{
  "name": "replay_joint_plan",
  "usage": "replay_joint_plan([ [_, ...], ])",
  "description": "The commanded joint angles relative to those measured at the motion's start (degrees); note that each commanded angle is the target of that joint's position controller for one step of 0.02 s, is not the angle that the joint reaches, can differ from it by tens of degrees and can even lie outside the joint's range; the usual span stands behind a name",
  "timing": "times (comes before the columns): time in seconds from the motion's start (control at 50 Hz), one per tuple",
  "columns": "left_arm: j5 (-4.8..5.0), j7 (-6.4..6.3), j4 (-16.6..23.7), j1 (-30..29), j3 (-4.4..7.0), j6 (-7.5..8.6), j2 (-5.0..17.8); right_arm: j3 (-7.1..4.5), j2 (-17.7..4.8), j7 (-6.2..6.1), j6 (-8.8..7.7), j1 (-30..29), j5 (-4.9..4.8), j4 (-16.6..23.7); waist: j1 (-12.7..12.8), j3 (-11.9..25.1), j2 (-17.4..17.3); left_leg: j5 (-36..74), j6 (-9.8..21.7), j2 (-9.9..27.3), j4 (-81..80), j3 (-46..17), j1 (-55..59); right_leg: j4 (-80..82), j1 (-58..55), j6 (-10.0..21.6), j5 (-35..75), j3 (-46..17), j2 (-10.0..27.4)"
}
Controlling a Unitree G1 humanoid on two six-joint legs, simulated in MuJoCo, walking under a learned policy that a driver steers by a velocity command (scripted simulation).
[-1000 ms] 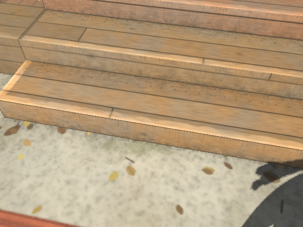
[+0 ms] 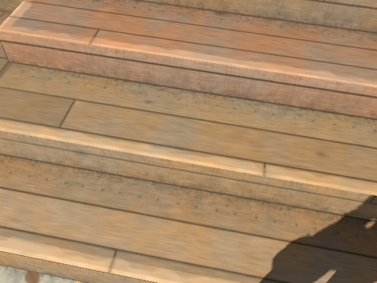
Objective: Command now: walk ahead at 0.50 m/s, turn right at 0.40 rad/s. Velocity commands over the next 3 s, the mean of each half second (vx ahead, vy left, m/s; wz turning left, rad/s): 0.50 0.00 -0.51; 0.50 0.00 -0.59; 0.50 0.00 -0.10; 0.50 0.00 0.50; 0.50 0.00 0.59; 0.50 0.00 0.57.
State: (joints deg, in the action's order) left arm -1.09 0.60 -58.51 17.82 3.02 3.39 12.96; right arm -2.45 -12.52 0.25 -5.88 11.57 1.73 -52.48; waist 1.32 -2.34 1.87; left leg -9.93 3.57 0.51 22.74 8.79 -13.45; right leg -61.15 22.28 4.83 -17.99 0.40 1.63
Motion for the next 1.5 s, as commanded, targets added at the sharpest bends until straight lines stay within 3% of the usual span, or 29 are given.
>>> replay_joint_plan([
  [0.02, -0.71, 0.73, 2.2, 1.6, 0.65, -1.17, 1.4, -0.88, -4.8, -0.50, -1.50, 5.6, -0.68, 0.1, -0.3, 2.2, -6.6, 17.6, 3.1, 15.2, -12.3, -10.1, 8.7, -3.8, 9.6, -0.6, 5.0, -1.1, 2.8],
  [0.24, -1.34, 2.13, 9.6, -15.7, -0.82, -2.22, 0.6, -1.17, -6.5, -1.62, -1.02, 11.4, -0.30, -2.4, -1.9, -1.4, -6.5, 25.6, 4.4, 16.3, -9.1, 3.3, 10.2, 17.4, 8.1, 0.2, 11.6, 5.7, 1.8],
  [0.34, -1.21, 0.11, 6.0, 3.2, 1.09, -1.55, 2.5, -2.24, -10.7, -0.64, 1.12, 3.6, -1.86, 1.8, 7.9, 10.2, -6.4, 51.7, 2.2, 15.0, 27.3, 6.6, 7.6, 27.7, -15.2, 5.7, 9.2, 9.8, -6.4],
  [0.36, -1.68, -0.27, 4.4, 8.9, 2.96, -1.01, 7.4, -2.31, -10.1, -0.30, 1.15, -0.5, -2.41, 3.7, 12.0, 9.9, -1.7, 26.1, -0.4, 10.6, 45.6, 5.3, -5.8, 36.0, -25.6, 7.2, 11.8, 2.2, -3.0],
  [0.38, -1.42, -0.43, 4.9, 4.5, 4.40, -1.10, 15.7, -0.45, -1.5, -0.12, 0.52, 2.0, -0.97, 5.9, 4.0, 5.3, 11.4, -17.7, -3.2, 1.9, 68.6, 1.8, -26.8, 34.9, -29.7, 10.2, 42.0, -20.5, 12.0],
  [0.4, 0.24, -0.39, 6.1, 6.2, 5.07, -1.84, 18.1, -0.03, -2.4, -0.09, 0.38, 5.2, 0.08, 8.1, 3.8, 14.3, 5.9, -14.6, -3.8, 0.8, 71.5, -8.3, -31.1, 43.5, -31.2, 20.1, 30.7, -34.4, 19.3],
  [0.44, 1.11, -0.98, 6.6, 0.3, 2.63, -2.49, 8.2, -0.28, -3.4, 0.10, 0.15, 0.3, 0.86, 9.0, 0.1, -0.3, -1.0, -8.8, -4.2, 4.3, 71.7, -8.5, -38.1, 48.5, -16.8, 16.3, -2.7, -29.2, 14.7],
  [0.48, 0.66, -1.37, 7.2, -1.5, 0.88, -1.71, 4.6, 0.39, -1.2, 0.57, 1.69, 0.7, 1.72, 10.2, -2.8, -1.5, -2.0, -6.8, -4.2, 5.4, 76.2, -8.5, -39.4, 46.1, -9.5, 12.6, 3.9, -22.2, 8.9],
  [0.62, -0.56, -0.22, 1.7, 10.9, -0.88, 1.63, 5.4, 4.97, 5.3, -1.66, 3.93, -19.0, 1.53, 25.0, 0.8, -2.0, 0.4, -18.2, -0.2, 3.2, 103.7, -6.2, -70.3, 46.2, -12.4, 9.8, -1.6, -24.2, 7.7],
  [0.72, 0.89, -4.23, 1.8, 12.5, -0.46, -0.37, 7.5, 6.76, 5.2, -0.53, 5.08, -26.6, 2.18, 32.7, 2.6, 2.4, -0.4, -16.3, -2.0, 2.7, 71.4, -1.6, -51.0, 59.3, -11.9, 11.5, 22.1, -22.3, 6.1],
  [0.82, 1.98, -2.18, 8.5, 2.8, 3.40, 2.05, 14.2, 1.98, -3.0, -1.86, 4.54, 5.7, -1.09, 22.4, -14.0, 24.2, 7.6, -15.4, 2.1, -4.8, 35.2, -5.2, -2.1, 24.0, -21.6, 6.1, 97.0, -11.4, 6.9],
  [0.84, 1.21, -0.95, 10.7, 0.8, 3.54, 3.88, 11.7, 0.14, -7.4, -2.26, 3.67, 11.0, 0.67, 20.4, -15.5, 26.6, 0.2, -28.4, 4.9, 3.0, 26.2, -20.4, 6.3, 5.3, -13.5, 5.8, 77.9, -11.2, 2.8],
  [0.86, 0.75, 1.60, 16.4, -0.2, 2.40, 3.84, 2.0, -1.63, -13.4, -2.86, 4.40, 9.4, 1.43, 18.6, -10.1, 24.4, -26.3, -25.8, 11.2, 19.9, 0.6, -57.5, 10.2, -19.5, 10.6, 1.5, 8.0, -8.6, -11.7],
  [0.88, -3.01, 2.19, 17.0, 1.9, 2.35, 3.48, 2.1, -1.48, -9.1, -3.06, 5.18, 1.2, 0.24, 20.0, -5.4, 20.5, -16.3, -35.0, 12.5, 22.4, -4.3, -68.4, 5.1, -37.0, 18.3, 1.9, 5.8, -14.3, -8.4],
  [0.9, 0.36, 5.98, 9.8, 2.4, 1.55, 1.51, 1.4, 3.02, -1.2, 1.01, 3.54, 10.9, 1.26, 17.1, -11.7, -5.0, -15.2, -35.8, 16.3, 16.7, -2.8, -60.8, -8.6, -52.2, 36.8, 5.5, 20.8, -26.7, -10.8],
  [0.94, -0.43, 5.97, 11.1, 4.7, 0.04, 0.67, -0.2, 2.78, 4.9, 4.85, 2.12, 3.5, 1.90, 7.2, -1.9, 2.2, 2.0, -13.2, 16.4, 18.0, 1.6, -40.7, -7.1, -55.4, 41.1, 9.9, 21.1, -20.8, -8.3],
  [0.98, -1.37, 5.37, 11.2, 6.5, -1.87, -0.46, -3.6, 3.79, 9.8, 3.04, 0.42, -3.4, 0.97, 2.5, 3.1, 5.0, -0.1, -11.2, 10.3, 13.0, -0.8, -25.8, -9.0, -50.5, 42.5, 11.6, 20.5, -18.5, -3.4],
  [1.06, 0.32, 6.53, 17.0, -7.4, -1.76, -1.43, 1.8, 3.92, 4.2, 1.44, -1.34, -4.9, 4.55, 0.2, 2.9, 8.1, -2.6, -4.1, 5.2, 7.3, -7.3, -2.4, -19.6, -37.7, 33.2, 6.9, 20.3, -4.7, 0.5],
  [1.18, -1.28, 2.73, 18.4, -18.4, -3.04, -0.41, -1.4, 4.54, 1.8, 3.15, -0.31, 25.4, 6.05, -9.9, -8.9, 3.6, -7.7, 8.8, 12.2, 15.4, -6.3, -13.7, 23.3, -48.1, 71.2, 6.7, 9.8, -10.7, -2.2],
  [1.24, -1.35, 0.88, 20.1, -22.1, -4.16, -1.12, -2.8, 5.15, 4.8, 5.08, 0.22, 23.3, 7.46, -11.5, -6.7, -1.2, -2.9, 4.2, 12.8, 17.6, -9.2, -15.7, 27.8, -53.4, 83.4, 9.2, 5.9, -11.0, 0.2],
  [1.26, -0.89, 0.01, 26.8, -29.7, -4.08, -0.70, -3.4, 1.89, -3.1, 0.33, -2.26, 19.1, -1.24, -7.9, -0.8, -8.0, 0.2, -1.4, 7.2, 17.3, -16.9, -13.2, 9.6, -41.2, 64.2, 1.9, -2.0, -0.6, 3.4],
  [1.28, -1.65, -0.07, 28.2, -34.3, -3.64, -0.78, -1.4, 2.31, -2.2, -1.25, -3.12, 18.9, -1.84, -8.4, -2.8, -9.0, 3.9, 1.8, 6.8, 14.9, -18.3, -13.1, 5.0, -36.4, 58.5, -0.6, -0.9, 3.0, 4.4],
  [1.3, -1.39, 2.24, 26.7, -34.1, -6.79, -3.27, -6.4, 5.27, 6.4, 2.75, -1.19, 25.0, 5.95, -11.7, -6.1, 9.3, -7.3, 9.6, 9.3, 12.5, -13.0, -9.6, 19.1, -41.1, 62.0, 6.6, 12.0, 1.8, 5.9],
  [1.32, -1.70, 2.85, 28.1, -36.0, -7.16, -4.46, -6.0, 5.31, 6.9, 4.12, -0.74, 28.0, 6.96, -13.4, -6.1, 3.4, -6.8, 10.7, 8.8, 12.7, -13.1, -9.3, 20.8, -35.0, 65.9, 8.2, 9.5, 1.9, 7.5],
  [1.34, -2.30, 3.03, 29.4, -39.3, -7.64, -5.34, -4.9, 5.45, 7.4, 4.75, -0.13, 29.9, 7.03, -14.6, -7.5, 1.7, -3.7, 11.5, 9.0, 13.0, -14.6, -10.3, 19.6, -26.0, 63.7, 8.5, 7.8, 1.2, 6.9],
  [1.4, -2.36, 5.80, 28.3, -39.5, -6.77, -6.88, -2.0, 3.51, -2.9, 7.07, -1.04, 22.9, 0.67, -11.0, 0.0, 4.2, -11.5, 34.9, 12.1, 16.6, -20.0, -7.9, 6.8, -12.9, 28.8, 4.9, -6.8, 8.6, 0.5],
  [1.44, -0.14, 4.76, 22.9, -26.1, -4.84, -3.78, 1.7, 1.34, -9.2, 6.77, -3.16, 19.6, -0.18, -8.1, 4.9, 12.5, -13.0, 75.6, 5.9, 15.8, -5.3, -4.9, 12.3, -2.3, 11.4, 5.7, -0.1, 5.2, -3.7],
  [1.46, 0.27, 3.60, 20.3, -20.3, -5.30, -2.79, 0.2, 2.17, -3.7, 6.84, -3.81, 28.9, 2.52, -9.8, 2.5, 25.1, -7.5, 77.5, 3.4, 13.3, 7.7, -8.7, -6.8, -9.6, -14.6, 9.2, 12.7, -3.4, 0.8],
  [1.5, -3.70, 2.61, 9.2, 10.3, -3.36, -2.82, 6.1, 1.88, 1.1, 7.81, -2.39, 23.3, 2.25, -9.1, 11.1, 35.2, 9.0, 1.6, 0.5, 0.0, 39.3, -15.0, -28.8, 20.7, -40.1, 17.1, 15.6, -36.9, 17.0],
])
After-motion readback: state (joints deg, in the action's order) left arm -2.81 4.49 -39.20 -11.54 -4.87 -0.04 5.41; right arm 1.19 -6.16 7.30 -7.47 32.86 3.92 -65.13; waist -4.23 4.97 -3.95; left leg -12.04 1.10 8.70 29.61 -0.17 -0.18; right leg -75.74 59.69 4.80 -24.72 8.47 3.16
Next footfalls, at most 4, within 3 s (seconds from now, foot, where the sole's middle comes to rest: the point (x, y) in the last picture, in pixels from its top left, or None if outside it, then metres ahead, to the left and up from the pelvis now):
0.36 right None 0.24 -0.11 -0.78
0.82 left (213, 238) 0.58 -0.07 -0.63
1.42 right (357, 175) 0.75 -0.53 -0.48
2.02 left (314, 57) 1.18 -0.43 -0.34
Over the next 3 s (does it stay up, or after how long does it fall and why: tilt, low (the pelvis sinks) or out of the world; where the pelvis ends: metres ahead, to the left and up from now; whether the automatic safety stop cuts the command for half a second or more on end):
stays up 1.51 -0.59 0.58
